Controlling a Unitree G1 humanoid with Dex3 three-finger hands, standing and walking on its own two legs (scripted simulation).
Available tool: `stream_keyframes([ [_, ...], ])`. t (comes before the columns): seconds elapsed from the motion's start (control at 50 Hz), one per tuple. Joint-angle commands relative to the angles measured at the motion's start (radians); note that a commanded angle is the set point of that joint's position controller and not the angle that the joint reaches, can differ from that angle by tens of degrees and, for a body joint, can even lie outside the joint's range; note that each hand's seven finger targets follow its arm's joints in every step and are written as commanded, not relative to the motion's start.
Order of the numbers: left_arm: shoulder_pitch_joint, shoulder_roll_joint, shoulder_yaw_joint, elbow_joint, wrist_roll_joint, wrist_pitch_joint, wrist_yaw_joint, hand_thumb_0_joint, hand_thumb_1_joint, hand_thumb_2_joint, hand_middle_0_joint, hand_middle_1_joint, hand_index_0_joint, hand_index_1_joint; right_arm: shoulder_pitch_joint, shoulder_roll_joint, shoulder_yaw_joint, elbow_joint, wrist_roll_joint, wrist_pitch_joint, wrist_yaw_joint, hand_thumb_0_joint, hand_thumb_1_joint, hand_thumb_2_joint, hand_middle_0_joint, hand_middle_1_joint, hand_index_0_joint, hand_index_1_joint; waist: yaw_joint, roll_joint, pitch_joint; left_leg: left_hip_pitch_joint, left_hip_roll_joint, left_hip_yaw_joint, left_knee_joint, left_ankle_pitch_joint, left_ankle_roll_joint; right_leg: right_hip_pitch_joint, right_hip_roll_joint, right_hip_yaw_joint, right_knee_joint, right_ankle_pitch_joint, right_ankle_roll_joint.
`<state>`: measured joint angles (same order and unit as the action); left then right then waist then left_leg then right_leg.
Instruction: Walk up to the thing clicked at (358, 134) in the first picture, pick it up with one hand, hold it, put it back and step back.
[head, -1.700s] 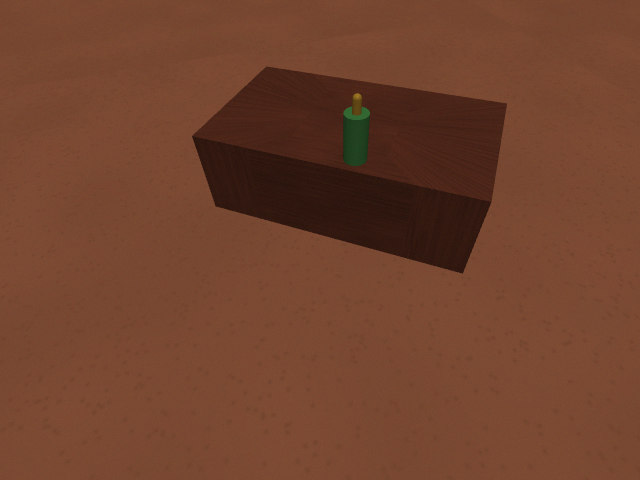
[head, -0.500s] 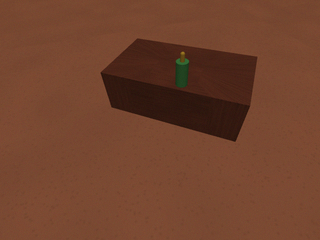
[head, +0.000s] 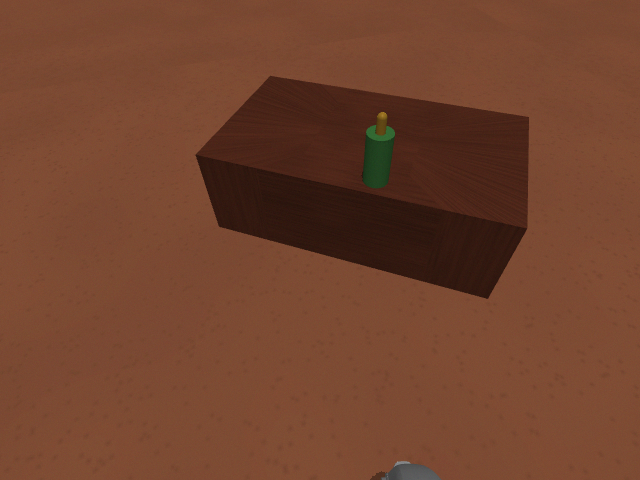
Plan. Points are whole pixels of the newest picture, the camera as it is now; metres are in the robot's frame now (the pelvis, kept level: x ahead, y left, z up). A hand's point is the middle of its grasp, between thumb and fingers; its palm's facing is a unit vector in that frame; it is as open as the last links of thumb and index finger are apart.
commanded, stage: walk up
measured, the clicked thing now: (378, 148) +1.08 -0.17 -0.25
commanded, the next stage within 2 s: none
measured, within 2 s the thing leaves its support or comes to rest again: neither
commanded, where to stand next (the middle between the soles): +0.47 +0.07 m, yaw -3 degrees
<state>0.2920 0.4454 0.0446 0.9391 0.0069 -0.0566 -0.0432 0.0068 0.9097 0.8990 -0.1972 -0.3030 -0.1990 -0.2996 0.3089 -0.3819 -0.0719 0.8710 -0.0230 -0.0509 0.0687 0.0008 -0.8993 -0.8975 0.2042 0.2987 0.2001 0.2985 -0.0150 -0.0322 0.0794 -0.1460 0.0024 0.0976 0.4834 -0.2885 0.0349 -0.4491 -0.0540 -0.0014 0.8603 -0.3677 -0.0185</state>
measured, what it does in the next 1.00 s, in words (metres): walks ahead: right foot, then left foot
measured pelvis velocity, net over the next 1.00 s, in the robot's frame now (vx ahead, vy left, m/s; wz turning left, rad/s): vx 0.35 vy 0.08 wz -0.04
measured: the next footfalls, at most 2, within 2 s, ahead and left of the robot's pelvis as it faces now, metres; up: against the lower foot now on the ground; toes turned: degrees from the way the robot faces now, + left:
right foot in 0.14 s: +0.21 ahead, -0.12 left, +0.00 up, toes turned -4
left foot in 0.54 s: +0.34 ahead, +0.20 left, +0.00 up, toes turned +4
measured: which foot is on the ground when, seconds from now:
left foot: down 0.00-0.16, up 0.18-0.52, down 0.54-1.00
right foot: up 0.00-0.12, down 0.14-0.56, up 0.58-0.96, down 0.98-1.00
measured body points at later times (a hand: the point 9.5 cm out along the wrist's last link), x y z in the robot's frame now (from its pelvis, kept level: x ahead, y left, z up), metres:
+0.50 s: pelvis +0.18 +0.04 -0.01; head +0.20 +0.03 +0.44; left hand +0.22 +0.37 -0.11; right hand +0.26 -0.29 -0.11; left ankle +0.29 +0.19 -0.72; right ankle +0.17 -0.11 -0.74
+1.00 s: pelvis +0.35 +0.08 -0.02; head +0.39 +0.06 +0.43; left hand +0.46 +0.39 -0.11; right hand +0.36 -0.24 -0.14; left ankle +0.30 +0.19 -0.73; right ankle +0.44 -0.04 -0.74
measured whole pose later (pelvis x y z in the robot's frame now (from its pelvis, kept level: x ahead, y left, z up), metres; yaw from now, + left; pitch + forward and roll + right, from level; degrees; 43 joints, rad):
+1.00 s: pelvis +0.35 +0.08 -0.02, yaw -2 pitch -2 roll +0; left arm 0.25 0.40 0.04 0.85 0.02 -0.08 -0.03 0.01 0.91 0.90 -0.20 -0.30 -0.20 -0.30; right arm 0.38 -0.41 -0.04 0.81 0.00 -0.03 0.03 0.00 -0.90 -0.90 0.21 0.30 0.20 0.30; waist -0.03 0.04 0.11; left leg -0.20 0.05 0.09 0.74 -0.44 0.02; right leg -0.39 -0.01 -0.05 0.62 -0.18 -0.03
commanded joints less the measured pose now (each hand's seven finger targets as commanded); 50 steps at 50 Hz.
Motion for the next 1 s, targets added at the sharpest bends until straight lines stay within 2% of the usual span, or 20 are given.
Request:
stream_keyframes([
  [0.0, -0.036, 0.165, 0.057, -0.11, 0.006, -0.028, -0.005, 0.0, 0.9, 0.9, -0.2, -0.3, -0.2, -0.3, -0.003, -0.286, -0.074, -0.108, 0.006, -0.027, -0.013, 0.0, -0.9, -0.9, 0.2, 0.3, 0.2, 0.3, -0.012, 0.178, 0.042, -0.04, 0.258, -0.223, -0.232, 0.024, 0.199, 0.0, -0.029, -0.028, -0.169, 0.107, -0.006],
  [0.06, -0.005, 0.145, 0.063, -0.107, 0.005, -0.037, -0.004, 0.0, 0.9, 0.9, -0.2, -0.3, -0.2, -0.3, -0.017, -0.27, -0.067, -0.135, 0.013, -0.016, -0.012, 0.0, -0.9, -0.9, 0.2, 0.3, 0.2, 0.3, 0.018, 0.13, -0.006, -0.083, 0.216, -0.147, -0.103, 0.15, 0.158, 0.17, 0.027, -0.08, -0.273, 0.19, -0.018],
  [0.1, 0.146, 0.188, 0.09, -0.068, 0.007, -0.052, 0.015, 0.0, 0.9, 0.9, -0.2, -0.3, -0.2, -0.3, -0.009, -0.212, -0.042, -0.157, 0.02, -0.011, -0.014, 0.0, -0.9, -0.9, 0.2, 0.3, 0.2, 0.3, 0.104, -0.025, -0.106, -0.199, 0.151, -0.091, 0.178, 0.181, 0.101, 0.47, 0.044, -0.045, -0.342, 0.209, -0.033],
  [0.12, 0.224, 0.268, 0.119, -0.07, 0.016, -0.057, 0.028, 0.0, 0.9, 0.9, -0.2, -0.3, -0.2, -0.3, 0.018, -0.172, -0.026, -0.175, 0.017, -0.013, -0.014, 0.0, -0.9, -0.9, 0.2, 0.3, 0.2, 0.3, 0.143, -0.211, -0.148, -0.372, 0.037, -0.009, 0.468, 0.047, 0.051, 0.598, -0.12, 0.225, -0.456, 0.004, -0.102],
  [0.14, 0.231, 0.336, 0.126, -0.098, 0.005, -0.061, 0.034, 0.0, 0.9, 0.9, -0.2, -0.3, -0.2, -0.3, 0.049, -0.184, -0.024, -0.175, 0.017, -0.004, -0.016, 0.0, -0.9, -0.9, 0.2, 0.3, 0.2, 0.3, 0.123, -0.236, -0.166, -0.506, -0.047, -0.067, 0.623, -0.251, 0.017, 0.607, -0.37, 0.679, -0.624, -0.179, -0.215],
  [0.16, 0.153, 0.323, 0.113, -0.116, -0.008, -0.057, 0.033, 0.0, 0.9, 0.9, -0.2, -0.3, -0.2, -0.3, 0.028, -0.263, -0.048, -0.143, 0.006, 0.012, -0.027, 0.0, -0.9, -0.9, 0.2, 0.3, 0.2, 0.3, 0.094, -0.079, -0.1, -0.486, 0.031, -0.171, 0.705, -0.266, 0.01, 0.45, -0.399, 0.708, -0.622, -0.29, -0.269],
  [0.28, 0.034, 0.239, 0.089, -0.165, -0.003, -0.064, 0.032, 0.0, 0.9, 0.9, -0.2, -0.3, -0.2, -0.3, 0.095, -0.229, -0.051, -0.076, 0.001, 0.022, -0.002, 0.0, -0.9, -0.9, 0.2, 0.3, 0.2, 0.3, 0.021, -0.108, 0.0, -0.402, 0.102, -0.143, 0.534, -0.036, -0.028, 0.216, -0.203, 0.233, -0.621, -0.057, -0.206],
  [0.44, 0.033, 0.275, 0.095, -0.181, 0.002, -0.062, 0.024, 0.0, 0.9, 0.9, -0.2, -0.3, -0.2, -0.3, -0.04, -0.221, -0.066, -0.12, -0.004, 0.001, 0.023, 0.0, -0.9, -0.9, 0.2, 0.3, 0.2, 0.3, 0.043, -0.1, -0.009, -0.23, 0.098, -0.063, 0.196, 0.049, -0.032, 0.117, -0.19, 0.132, -0.553, -0.096, -0.183],
  [0.5, -0.017, 0.239, 0.076, -0.189, 0.009, -0.049, 0.027, 0.0, 0.9, 0.9, -0.2, -0.3, -0.2, -0.3, 0.122, -0.245, -0.083, -0.072, -0.008, -0.015, 0.008, 0.0, -0.9, -0.9, 0.2, 0.3, 0.2, 0.3, -0.072, -0.013, -0.077, 0.046, 0.047, -0.027, 0.102, 0.034, -0.01, 0.011, -0.151, 0.079, -0.315, 0.016, -0.127],
  [0.52, 0.029, 0.175, 0.056, -0.186, 0.012, -0.045, 0.028, 0.0, 0.9, 0.9, -0.2, -0.3, -0.2, -0.3, 0.226, -0.301, -0.101, -0.04, -0.012, -0.023, -0.006, 0.0, -0.9, -0.9, 0.2, 0.3, 0.2, 0.3, -0.119, 0.194, -0.135, 0.178, 0.092, -0.152, 0.0, -0.128, 0.023, -0.058, -0.075, 0.007, 0.009, 0.106, -0.089],
  [0.54, 0.071, 0.087, 0.03, -0.195, -0.013, -0.041, 0.027, 0.0, 0.9, 0.9, -0.2, -0.3, -0.2, -0.3, 0.231, -0.389, -0.118, -0.066, -0.018, -0.034, -0.016, 0.0, -0.9, -0.9, 0.2, 0.3, 0.2, 0.3, -0.094, 0.444, -0.09, 0.21, 0.343, -0.639, -0.215, -0.307, 0.095, -0.297, 0.109, -0.038, 0.279, -0.134, -0.023],
  [0.56, 0.052, 0.198, 0.052, -0.169, -0.007, -0.033, 0.046, 0.0, 0.9, 0.9, -0.2, -0.3, -0.2, -0.3, 0.177, -0.423, -0.12, -0.086, 0.016, -0.03, -0.016, 0.0, -0.9, -0.9, 0.2, 0.3, 0.2, 0.3, -0.079, 0.293, -0.056, 0.094, 0.436, -0.778, -0.265, -0.379, 0.2, -0.297, 0.065, 0.071, 0.351, -0.185, -0.045],
  [0.6, 0.078, 0.219, 0.05, -0.131, -0.018, -0.031, 0.041, 0.0, 0.9, 0.9, -0.2, -0.3, -0.2, -0.3, 0.06, -0.338, -0.087, -0.116, 0.023, -0.029, -0.026, 0.0, -0.9, -0.9, 0.2, 0.3, 0.2, 0.3, -0.009, 0.148, 0.022, -0.028, 0.354, -0.54, -0.242, -0.294, 0.186, -0.245, 0.01, 0.114, 0.35, -0.05, -0.042],
  [0.66, 0.129, 0.2, 0.054, -0.086, -0.014, -0.031, 0.023, 0.0, 0.9, 0.9, -0.2, -0.3, -0.2, -0.3, 0.04, -0.298, -0.067, -0.116, 0.018, -0.039, -0.033, 0.0, -0.9, -0.9, 0.2, 0.3, 0.2, 0.3, 0.007, 0.222, -0.022, -0.029, 0.274, -0.318, -0.186, 0.042, 0.166, -0.143, -0.027, 0.057, 0.199, 0.022, -0.018],
  [0.78, 0.002, 0.167, 0.054, -0.146, 0.005, -0.02, 0.0, 0.0, 0.9, 0.9, -0.2, -0.3, -0.2, -0.3, 0.088, -0.308, -0.064, -0.134, 0.015, -0.039, -0.035, 0.0, -0.9, -0.9, 0.2, 0.3, 0.2, 0.3, -0.029, 0.194, -0.003, 0.005, 0.288, -0.257, -0.198, 0.122, 0.216, -0.123, -0.036, -0.014, -0.035, 0.068, 0.001],
  [0.88, -0.004, 0.113, 0.048, -0.143, 0.006, -0.03, 0.009, 0.0, 0.9, 0.9, -0.2, -0.3, -0.2, -0.3, 0.062, -0.27, -0.045, -0.148, 0.018, -0.021, -0.043, 0.0, -0.9, -0.9, 0.2, 0.3, 0.2, 0.3, -0.004, 0.149, -0.037, -0.047, 0.229, -0.137, -0.021, 0.477, 0.158, 0.089, 0.037, -0.08, -0.225, 0.175, -0.018],
  [0.92, 0.068, 0.13, 0.058, -0.12, 0.008, -0.037, 0.025, 0.0, 0.9, 0.9, -0.2, -0.3, -0.2, -0.3, 0.044, -0.241, -0.03, -0.158, 0.03, -0.011, -0.049, 0.0, -0.9, -0.9, 0.2, 0.3, 0.2, 0.3, 0.045, 0.073, -0.1, -0.101, 0.174, -0.09, 0.158, 0.475, 0.101, 0.3, 0.071, -0.077, -0.365, 0.269, -0.038],
  [0.94, 0.129, 0.179, 0.073, -0.112, 0.012, -0.043, 0.035, 0.0, 0.9, 0.9, -0.2, -0.3, -0.2, -0.3, 0.057, -0.189, -0.01, -0.167, 0.039, -0.013, -0.052, 0.0, -0.9, -0.9, 0.2, 0.3, 0.2, 0.3, 0.084, -0.052, -0.16, -0.171, 0.124, -0.059, 0.326, 0.336, 0.062, 0.421, -0.013, 0.041, -0.395, 0.317, -0.07],
  [0.96, 0.154, 0.265, 0.096, -0.128, 0.013, -0.047, 0.042, 0.0, 0.9, 0.9, -0.2, -0.3, -0.2, -0.3, 0.097, -0.134, 0.01, -0.18, 0.038, -0.011, -0.054, 0.0, -0.9, -0.9, 0.2, 0.3, 0.2, 0.3, 0.08, -0.231, -0.215, -0.348, 0.024, -0.019, 0.544, -0.052, 0.013, 0.54, -0.272, 0.418, -0.465, 0.321, -0.163],
  [0.98, 0.131, 0.296, 0.097, -0.141, -0.007, -0.04, 0.041, 0.0, 0.9, 0.9, -0.2, -0.3, -0.2, -0.3, 0.092, -0.219, -0.016, -0.155, 0.032, 0.008, -0.067, 0.0, -0.9, -0.9, 0.2, 0.3, 0.2, 0.3, 0.083, -0.171, -0.192, -0.409, -0.006, -0.089, 0.637, -0.311, 0.01, 0.493, -0.373, 0.585, -0.505, 0.294, -0.298],
])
